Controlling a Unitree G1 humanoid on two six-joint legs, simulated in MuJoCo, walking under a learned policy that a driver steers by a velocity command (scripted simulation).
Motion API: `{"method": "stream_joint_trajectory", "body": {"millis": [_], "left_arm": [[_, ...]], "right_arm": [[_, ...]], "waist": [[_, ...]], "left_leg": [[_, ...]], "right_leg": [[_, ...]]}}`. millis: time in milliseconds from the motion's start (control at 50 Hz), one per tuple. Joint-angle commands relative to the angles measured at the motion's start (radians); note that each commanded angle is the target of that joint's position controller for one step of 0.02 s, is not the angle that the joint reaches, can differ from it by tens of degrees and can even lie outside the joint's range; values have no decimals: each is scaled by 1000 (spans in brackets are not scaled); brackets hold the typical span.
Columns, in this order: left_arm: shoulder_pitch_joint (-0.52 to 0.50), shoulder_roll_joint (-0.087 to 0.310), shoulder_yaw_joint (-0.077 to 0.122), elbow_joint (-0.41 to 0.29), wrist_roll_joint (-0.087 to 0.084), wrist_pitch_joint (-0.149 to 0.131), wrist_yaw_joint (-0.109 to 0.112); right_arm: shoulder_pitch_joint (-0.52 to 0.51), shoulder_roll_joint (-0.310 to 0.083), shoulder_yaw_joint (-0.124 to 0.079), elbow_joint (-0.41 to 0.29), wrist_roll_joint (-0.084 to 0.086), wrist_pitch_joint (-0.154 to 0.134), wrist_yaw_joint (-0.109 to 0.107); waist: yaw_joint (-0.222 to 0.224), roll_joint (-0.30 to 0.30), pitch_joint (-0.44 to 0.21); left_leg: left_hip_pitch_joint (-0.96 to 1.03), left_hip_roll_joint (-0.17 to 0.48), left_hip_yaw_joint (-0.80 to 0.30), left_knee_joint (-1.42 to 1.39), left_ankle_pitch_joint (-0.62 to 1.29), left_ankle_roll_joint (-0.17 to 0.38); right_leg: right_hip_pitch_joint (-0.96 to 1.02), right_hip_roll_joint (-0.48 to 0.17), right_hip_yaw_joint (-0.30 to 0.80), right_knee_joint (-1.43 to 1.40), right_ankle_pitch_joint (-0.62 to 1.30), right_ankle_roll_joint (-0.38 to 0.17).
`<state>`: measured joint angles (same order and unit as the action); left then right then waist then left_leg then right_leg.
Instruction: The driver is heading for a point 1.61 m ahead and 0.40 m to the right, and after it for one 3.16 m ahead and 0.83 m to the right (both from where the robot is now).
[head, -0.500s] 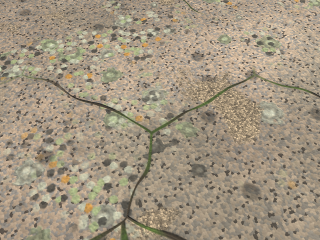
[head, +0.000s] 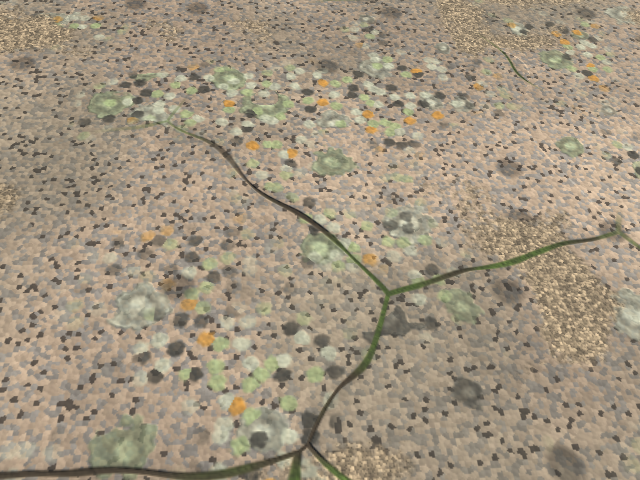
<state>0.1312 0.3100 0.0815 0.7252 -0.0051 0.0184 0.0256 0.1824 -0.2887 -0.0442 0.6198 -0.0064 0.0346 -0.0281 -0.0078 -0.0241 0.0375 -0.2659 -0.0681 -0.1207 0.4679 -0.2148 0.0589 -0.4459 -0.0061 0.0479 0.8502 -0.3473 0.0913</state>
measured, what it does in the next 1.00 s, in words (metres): steps on the spot: right foot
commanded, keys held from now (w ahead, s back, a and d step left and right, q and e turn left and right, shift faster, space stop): no key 1.00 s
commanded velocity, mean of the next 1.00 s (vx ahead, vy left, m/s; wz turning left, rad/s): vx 0.00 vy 0.00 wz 0.07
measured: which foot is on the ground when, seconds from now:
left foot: down 0.00-1.00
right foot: up 0.00-0.10, down 0.12-1.00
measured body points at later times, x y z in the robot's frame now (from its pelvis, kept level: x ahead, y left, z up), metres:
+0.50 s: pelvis +0.01 -0.04 -0.01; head +0.02 -0.04 +0.44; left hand +0.15 +0.21 -0.11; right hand +0.13 -0.31 -0.12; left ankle +0.01 +0.09 -0.74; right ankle +0.00 -0.15 -0.74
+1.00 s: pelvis +0.01 -0.05 +0.00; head +0.02 -0.06 +0.45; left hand +0.10 +0.21 -0.13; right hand +0.10 -0.32 -0.14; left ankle +0.01 +0.09 -0.74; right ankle +0.00 -0.15 -0.74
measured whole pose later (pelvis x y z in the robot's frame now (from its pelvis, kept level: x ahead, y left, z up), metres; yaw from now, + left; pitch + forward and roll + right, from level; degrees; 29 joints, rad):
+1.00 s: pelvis +0.01 -0.05 +0.00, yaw +1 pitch -2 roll +0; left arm 0.19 0.25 0.01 0.94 0.00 -0.03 0.00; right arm 0.23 -0.24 -0.05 0.90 -0.01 0.02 -0.05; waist 0.01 0.00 0.04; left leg -0.18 -0.04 -0.15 0.46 -0.25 -0.03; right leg -0.16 0.04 0.02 0.47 -0.27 -0.03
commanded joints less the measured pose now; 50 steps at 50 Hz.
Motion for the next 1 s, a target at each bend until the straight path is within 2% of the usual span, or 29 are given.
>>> {"method": "stream_joint_trajectory", "body": {"millis": [20,60,80,100,120,140,160,180,200,240,280,380,460,740,1000], "left_arm": [[-49,74,10,-78,-6,-20,-8],[-36,70,8,-74,-8,-25,-13],[-17,61,5,-67,-7,-29,-17],[11,48,2,-55,-2,-35,-21],[25,58,0,-52,12,-41,-23],[43,112,7,-60,28,-44,-18],[-7,151,13,-50,30,-42,-19],[-41,81,-3,-63,25,-44,-24],[-50,59,-11,-62,24,-47,-28],[-41,74,-11,-57,20,-57,-28],[-15,71,-16,-45,20,-64,-24],[0,59,-26,-35,17,-55,-17],[2,52,-33,-21,15,-53,-18],[24,46,-46,74,11,-56,-23],[54,57,-53,179,9,-55,-17]], "right_arm": [[1,-166,-45,-48,-3,-6,5],[-13,-154,-39,-39,2,-5,10],[-29,-142,-34,-35,7,-5,11],[-43,-126,-27,-30,14,-5,12],[-21,-108,-21,-19,13,-11,11],[13,-85,-14,-14,-8,-21,11],[71,-75,-16,-5,-11,-30,17],[49,-93,-16,8,-23,-31,14],[12,-108,-23,7,-21,-29,13],[-19,-106,-25,6,-14,-15,9],[-11,-93,-24,12,-9,-12,9],[10,-75,-25,43,-7,-18,6],[27,-72,-27,64,-7,-21,-1],[57,-68,-29,140,-5,-21,-21],[64,-60,-27,253,-1,-24,-28]], "waist": [[-33,179,-94],[-26,171,-92],[-8,161,-94],[18,147,-95],[22,118,-104],[-1,26,-134],[-75,-128,-126],[-47,-124,-124],[-31,-113,-101],[-8,-90,-72],[-3,-64,-64],[10,5,-55],[11,33,-51],[8,23,-33],[14,22,-13]], "left_leg": [[106,259,-247,-94,287,181],[104,255,-269,-77,312,178],[98,242,-268,-61,323,166],[80,220,-258,-46,314,141],[43,194,-249,-44,257,97],[-11,141,-191,20,135,38],[-24,46,-72,27,-41,-12],[36,53,-51,13,-63,-50],[42,52,-46,9,-29,-58],[35,56,-57,11,55,-47],[42,63,-68,0,88,-38],[41,67,-76,-12,121,-44],[52,72,-80,-17,139,-51],[99,75,-73,-26,166,-63],[111,70,-54,-52,160,-76]], "right_leg": [[36,-9,-2,-101,-35,-8],[87,-7,-3,-191,-30,-18],[133,-4,-8,-280,19,-26],[207,0,-18,-422,135,-40],[301,-28,12,-506,286,-60],[396,-140,103,-489,497,-98],[351,-189,150,-445,531,-178],[283,-191,166,-476,401,-218],[270,-155,143,-480,295,-196],[258,-111,105,-470,228,-153],[252,-95,86,-458,216,-138],[261,-71,66,-435,199,-134],[260,-58,57,-430,197,-134],[239,-39,49,-458,182,-134],[244,-35,56,-493,172,-142]]}}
